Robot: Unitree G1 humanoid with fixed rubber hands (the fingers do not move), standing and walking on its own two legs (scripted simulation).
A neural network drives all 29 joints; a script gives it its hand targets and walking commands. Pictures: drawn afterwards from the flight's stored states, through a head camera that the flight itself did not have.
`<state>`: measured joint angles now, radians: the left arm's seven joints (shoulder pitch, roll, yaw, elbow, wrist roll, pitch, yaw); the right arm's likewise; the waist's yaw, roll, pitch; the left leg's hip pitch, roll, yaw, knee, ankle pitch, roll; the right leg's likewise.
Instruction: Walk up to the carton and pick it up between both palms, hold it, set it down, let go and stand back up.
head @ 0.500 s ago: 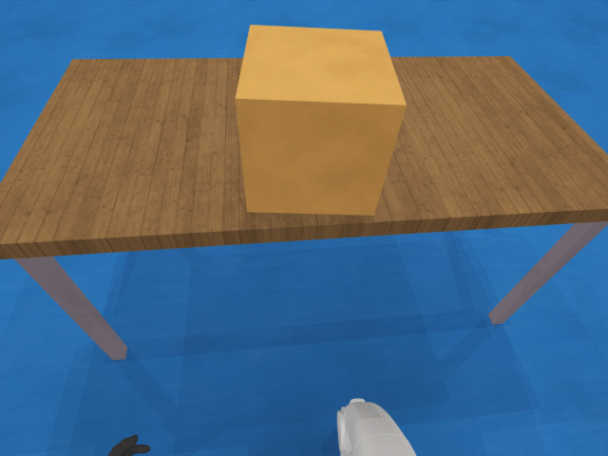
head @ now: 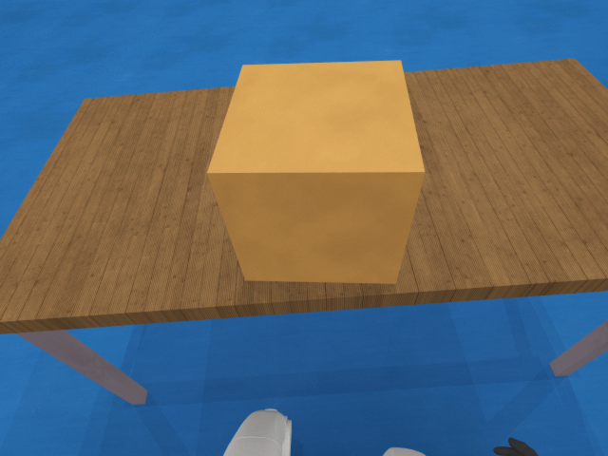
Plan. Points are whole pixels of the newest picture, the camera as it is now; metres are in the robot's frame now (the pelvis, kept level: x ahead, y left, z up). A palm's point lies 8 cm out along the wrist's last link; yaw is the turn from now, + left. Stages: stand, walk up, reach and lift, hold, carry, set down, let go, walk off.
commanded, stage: walk up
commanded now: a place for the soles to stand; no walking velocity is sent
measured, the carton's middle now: (319, 175) +0.53 +0.02 +0.04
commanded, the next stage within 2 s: none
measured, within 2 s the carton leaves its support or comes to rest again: neither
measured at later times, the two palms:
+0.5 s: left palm out of the picture +0.10 +0.28 -0.11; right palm out of the picture +0.15 -0.24 -0.10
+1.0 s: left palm out of the picture +0.10 +0.27 -0.11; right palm out of the picture +0.12 -0.24 -0.08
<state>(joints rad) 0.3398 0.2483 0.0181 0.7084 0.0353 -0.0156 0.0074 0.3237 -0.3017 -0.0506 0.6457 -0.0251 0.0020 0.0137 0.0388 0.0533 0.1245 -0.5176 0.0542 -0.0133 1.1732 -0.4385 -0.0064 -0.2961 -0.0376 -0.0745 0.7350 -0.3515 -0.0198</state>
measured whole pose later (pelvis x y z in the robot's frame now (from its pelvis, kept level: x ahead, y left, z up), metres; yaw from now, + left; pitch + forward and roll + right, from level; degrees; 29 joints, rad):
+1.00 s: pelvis +0.03 +0.02 +0.01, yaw +4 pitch -2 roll -1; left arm 0.28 0.28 0.01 0.72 0.00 0.02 -0.03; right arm 0.31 -0.24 -0.03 0.73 -0.01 0.01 0.01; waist -0.01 -0.03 0.06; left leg -0.42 0.02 -0.04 0.58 -0.14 -0.01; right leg -0.21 -0.01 -0.06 0.61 -0.37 0.01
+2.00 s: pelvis +0.05 +0.02 +0.00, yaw +11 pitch -2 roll -1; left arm 0.32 0.29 0.01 0.73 0.00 0.04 -0.01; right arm 0.23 -0.24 -0.03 0.75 0.00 0.03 0.01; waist 0.00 0.00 0.08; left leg -0.42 -0.06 -0.14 0.65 -0.19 -0.01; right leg -0.13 -0.07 -0.16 0.64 -0.45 0.02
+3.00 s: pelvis +0.08 +0.01 +0.03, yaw +0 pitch -3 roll +1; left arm 0.27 0.26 0.04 0.46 -0.13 -0.07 -0.01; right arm 0.21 -0.13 0.00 0.63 0.05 -0.26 -0.02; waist 0.05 -0.05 0.04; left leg -0.20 0.03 0.03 0.38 -0.12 -0.03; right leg -0.01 -0.03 0.01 0.40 -0.33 0.01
